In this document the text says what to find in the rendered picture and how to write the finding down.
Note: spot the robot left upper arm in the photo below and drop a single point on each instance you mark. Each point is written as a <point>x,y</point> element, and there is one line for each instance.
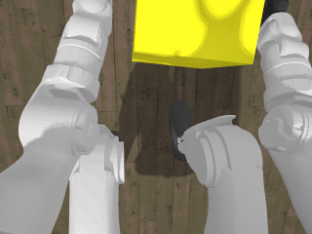
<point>54,132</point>

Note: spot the left robot thigh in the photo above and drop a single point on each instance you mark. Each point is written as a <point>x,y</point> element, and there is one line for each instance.
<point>93,189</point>

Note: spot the right robot foot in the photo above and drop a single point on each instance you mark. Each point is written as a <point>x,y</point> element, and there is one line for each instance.
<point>180,120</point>

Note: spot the right robot hand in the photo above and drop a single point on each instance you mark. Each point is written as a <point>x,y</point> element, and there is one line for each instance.
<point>272,7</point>

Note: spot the robot right upper arm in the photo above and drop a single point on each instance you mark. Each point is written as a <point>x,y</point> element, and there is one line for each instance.
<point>286,132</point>

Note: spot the carton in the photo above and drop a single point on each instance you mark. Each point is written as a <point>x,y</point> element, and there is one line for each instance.
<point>197,33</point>

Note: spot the robot right forearm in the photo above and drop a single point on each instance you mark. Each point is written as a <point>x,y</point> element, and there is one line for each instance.
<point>287,72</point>

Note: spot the robot left forearm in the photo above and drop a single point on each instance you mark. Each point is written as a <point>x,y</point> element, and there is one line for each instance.
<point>80,54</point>

